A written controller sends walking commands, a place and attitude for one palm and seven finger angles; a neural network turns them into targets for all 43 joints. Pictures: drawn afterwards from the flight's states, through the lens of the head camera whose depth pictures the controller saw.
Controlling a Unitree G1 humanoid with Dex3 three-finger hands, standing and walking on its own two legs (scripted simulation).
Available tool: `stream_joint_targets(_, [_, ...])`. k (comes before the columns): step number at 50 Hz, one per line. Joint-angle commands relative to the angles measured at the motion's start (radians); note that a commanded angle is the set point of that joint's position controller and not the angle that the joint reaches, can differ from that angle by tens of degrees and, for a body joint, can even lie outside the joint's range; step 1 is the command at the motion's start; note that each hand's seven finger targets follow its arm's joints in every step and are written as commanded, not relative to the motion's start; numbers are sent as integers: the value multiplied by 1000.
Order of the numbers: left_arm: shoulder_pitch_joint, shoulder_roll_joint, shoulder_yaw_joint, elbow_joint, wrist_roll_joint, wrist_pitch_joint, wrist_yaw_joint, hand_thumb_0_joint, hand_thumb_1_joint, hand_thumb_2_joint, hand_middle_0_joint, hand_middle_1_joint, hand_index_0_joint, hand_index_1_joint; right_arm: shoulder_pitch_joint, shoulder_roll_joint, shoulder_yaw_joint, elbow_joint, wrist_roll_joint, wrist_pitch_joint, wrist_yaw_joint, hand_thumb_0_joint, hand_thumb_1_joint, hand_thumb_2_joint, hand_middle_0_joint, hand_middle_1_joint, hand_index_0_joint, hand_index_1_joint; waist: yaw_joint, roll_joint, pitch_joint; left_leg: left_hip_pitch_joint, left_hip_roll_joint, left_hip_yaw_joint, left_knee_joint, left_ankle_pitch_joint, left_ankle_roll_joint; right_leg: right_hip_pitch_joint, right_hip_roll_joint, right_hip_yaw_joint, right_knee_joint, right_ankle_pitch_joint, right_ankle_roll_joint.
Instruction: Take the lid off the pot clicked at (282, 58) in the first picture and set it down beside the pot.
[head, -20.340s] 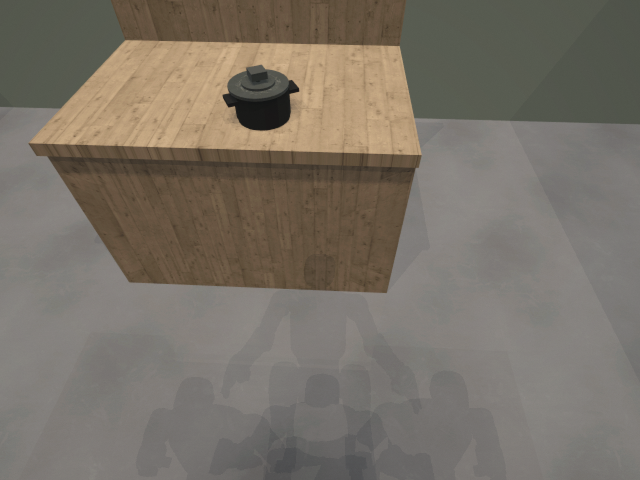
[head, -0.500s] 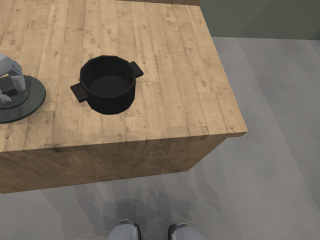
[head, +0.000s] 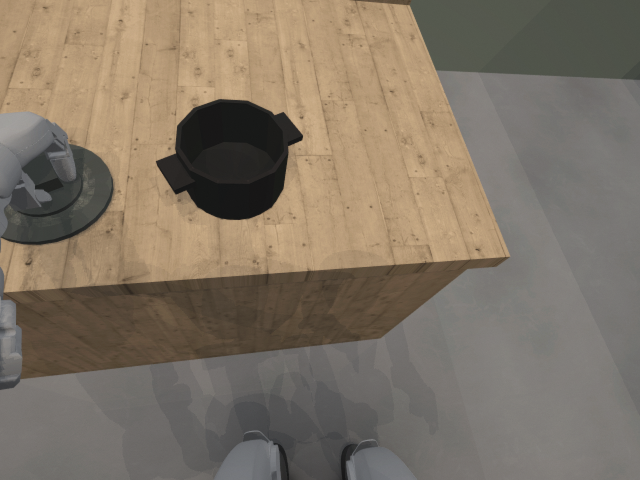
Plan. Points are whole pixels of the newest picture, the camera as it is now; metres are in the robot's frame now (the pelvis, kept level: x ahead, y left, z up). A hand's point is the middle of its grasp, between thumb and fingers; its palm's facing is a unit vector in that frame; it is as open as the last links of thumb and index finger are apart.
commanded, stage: open the fingers wide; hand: left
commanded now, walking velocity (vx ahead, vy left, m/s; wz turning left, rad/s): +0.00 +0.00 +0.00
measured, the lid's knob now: (36, 176) +0.50 +0.34 -0.01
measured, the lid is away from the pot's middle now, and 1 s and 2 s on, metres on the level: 0.25 0.26 0.26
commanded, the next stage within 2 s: raise the empty hand in 0.96 s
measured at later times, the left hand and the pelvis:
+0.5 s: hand (11, 195) +0.45 +0.34 +0.02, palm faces -0.43 -0.13 -0.90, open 8.0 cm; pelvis -0.01 -0.01 +0.00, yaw +3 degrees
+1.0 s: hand (13, 191) +0.45 +0.34 +0.02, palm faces -0.45 -0.15 -0.88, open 11.0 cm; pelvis +0.00 -0.02 +0.00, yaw +2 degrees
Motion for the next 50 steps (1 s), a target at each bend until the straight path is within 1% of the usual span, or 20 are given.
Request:
stream_joint_targets(1, [-461, 321, 53, -175, 1, 34, 63, 0, 531, 873, -701, -1056, -783, -1080, 151, -234, -85, -29, 0, -14, -23, 0, -900, -900, 200, 300, 200, 300, 19, 246, -503, 844, 126, -311, -150, 511, -261, -239, 67, -79, -20, 27, -4])
stream_joint_targets(3, [-471, 277, 21, -136, -11, 34, 57, 0, 496, 861, -679, -1043, -757, -1065, 138, -238, -79, -27, 1, -23, -21, 0, -900, -900, 200, 300, 200, 300, 15, 260, -423, 821, 132, -335, -170, 454, -292, -298, 64, -74, -10, 8, -5])
stream_joint_targets(5, [-515, 282, 14, -184, -12, 39, 56, 0, 461, 849, -658, -1029, -730, -1050, 137, -234, -81, -29, -2, -26, -18, 0, -900, -900, 200, 300, 200, 300, 18, 257, -456, 809, 115, -300, -166, 391, -212, -250, 61, -64, -26, 4, -9])
stream_joint_targets(7, [-525, 277, 13, -225, -10, 36, 62, 0, 426, 836, -637, -1016, -704, -1035, 142, -230, -83, -33, 1, -30, -24, 0, -900, -900, 200, 300, 200, 300, 12, 253, -510, 835, 112, -295, -165, 393, -204, -212, 61, -56, -38, 25, -9])
stream_joint_targets(10, [-521, 187, -53, -130, -22, 38, 45, 0, 374, 818, -605, -995, -664, -1012, 141, -237, -78, -21, 5, -45, -23, 0, -900, -900, 200, 300, 200, 300, -8, 190, -402, 800, 129, -345, -172, 340, -271, -304, 63, -64, -13, -3, -3])
stream_joint_targets(12, [-528, 203, -48, -128, -25, 40, 41, 0, 338, 808, -584, -980, -638, -996, 138, -238, -77, -31, 9, -50, -20, 0, -900, -900, 200, 300, 200, 300, -2, 191, -406, 767, 114, -320, -173, 266, -224, -280, 62, -53, -17, -14, -6])
stream_joint_targets(14, [-540, 245, -18, -188, -21, 29, 37, 0, 303, 796, -563, -967, -612, -981, 149, -234, -76, -36, 5, -52, -26, 0, -900, -900, 200, 300, 200, 300, 9, 211, -481, 789, 103, -289, -159, 317, -197, -221, 63, -46, -23, 5, -10])
stream_joint_targets(15, [-505, 212, -38, -138, -19, 31, 37, 0, 286, 790, -552, -960, -599, -973, 146, -226, -72, -43, 10, -55, -27, 0, -900, -900, 200, 300, 200, 300, 6, 207, -455, 777, 97, -286, -150, 331, -198, -233, 67, -50, -20, 11, -12])
stream_joint_targets(18, [-512, 201, -43, -129, -23, 26, 26, 0, 233, 773, -521, -938, -560, -949, 143, -236, -75, -35, 8, -57, -24, 0, -900, -900, 200, 300, 200, 300, 6, 216, -427, 799, 119, -330, -152, 376, -261, -298, 63, -57, 3, 3, -8])
stream_joint_targets(20, [-519, 174, -65, -128, -28, 32, 22, 0, 197, 763, -501, -923, -534, -932, 140, -230, -77, -41, 9, -55, -21, 0, -900, -900, 200, 300, 200, 300, 1, 199, -427, 776, 107, -309, -151, 310, -211, -284, 66, -54, -6, -9, -8])
stream_joint_targets(22, [-506, 214, -42, -137, -25, 31, 23, 0, 161, 753, -480, -907, -509, -916, 146, -230, -72, -45, 11, -55, -24, 0, -900, -900, 200, 300, 200, 300, 4, 179, -444, 732, 91, -263, -141, 286, -188, -222, 67, -52, -18, 0, -12])
stream_joint_targets(23, [-525, 223, -36, -165, -25, 24, 21, 0, 143, 747, -470, -900, -496, -907, 149, -234, -72, -41, 9, -55, -26, 0, -900, -900, 200, 300, 200, 300, 7, 204, -459, 765, 101, -286, -142, 329, -198, -241, 65, -53, -7, 7, -13])
stream_joint_targets(25, [-552, 153, -83, -159, -28, 24, 15, 0, 108, 736, -449, -885, -470, -891, 148, -232, -79, -31, 6, -54, -23, 0, -900, -900, 200, 300, 200, 300, -6, 221, -442, 802, 115, -330, -151, 313, -243, -311, 67, -60, 7, -10, -8])
stream_joint_targets(28, [-527, 233, -29, -144, -36, 17, 14, 0, 55, 718, -418, -864, -430, -868, 140, -235, -68, -39, 12, -58, -30, 0, -900, -900, 200, 300, 200, 300, 1, 163, -424, 722, 95, -276, -147, 252, -186, -244, 68, -54, -8, -12, -13])
stream_joint_targets(30, [-527, 248, -27, -168, -31, 11, 14, 0, 22, 704, -395, -852, -403, -854, 152, -229, -66, -43, 10, -57, -34, 0, -900, -900, 200, 300, 200, 300, 5, 196, -462, 715, 83, -243, -138, 281, -179, -200, 71, -54, -14, 5, -17])
stream_joint_targets(31, [-506, 206, -57, -125, -31, 14, 12, 0, 5, 697, -384, -846, -390, -848, 148, -227, -64, -42, 15, -59, -34, 0, -900, -900, 200, 300, 200, 300, -7, 172, -428, 705, 86, -253, -137, 270, -184, -224, 72, -60, -12, -1, -14])
stream_joint_targets(37, [-499, 327, 17, -156, -22, -9, 16, 0, -26, 675, -359, -840, -359, -840, 150, -229, -54, -48, 13, -58, -44, 0, -900, -900, 200, 300, 200, 300, 7, 181, -452, 663, 75, -207, -129, 280, -161, -158, 76, -59, -20, 14, -18])
stream_joint_targets(41, [-468, 307, -3, -115, -26, -14, 10, 0, -22, 668, -356, -845, -356, -845, 146, -231, -50, -48, 17, -54, -45, 0, -900, -900, 200, 300, 200, 300, 1, 174, -410, 641, 76, -194, -125, 288, -160, -172, 77, -67, -17, 12, -18])
stream_joint_targets(45, [-494, 340, 31, -196, -24, -28, 3, 0, -20, 662, -354, -849, -354, -849, 157, -230, -60, -43, 7, -44, -43, 0, -900, -900, 200, 300, 200, 300, 12, 240, -495, 716, 80, -191, -107, 424, -167, -158, 78, -65, -21, 55, -18])
stream_joint_targets(50, [-441, 340, 32, -130, -33, -34, -12, 0, -15, 652, -350, -857, -350, -857, 155, -231, -58, -43, 13, -36, -43, 0, -900, -900, 200, 300, 200, 300, 5, 166, -456, 667, 75, -178, -99, 430, -156, -147, 82, -68, -24, 61, -13])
